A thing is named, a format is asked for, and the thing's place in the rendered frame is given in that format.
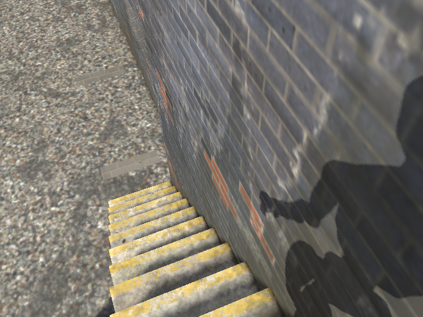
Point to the stairs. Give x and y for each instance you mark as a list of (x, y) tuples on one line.
[(167, 262)]

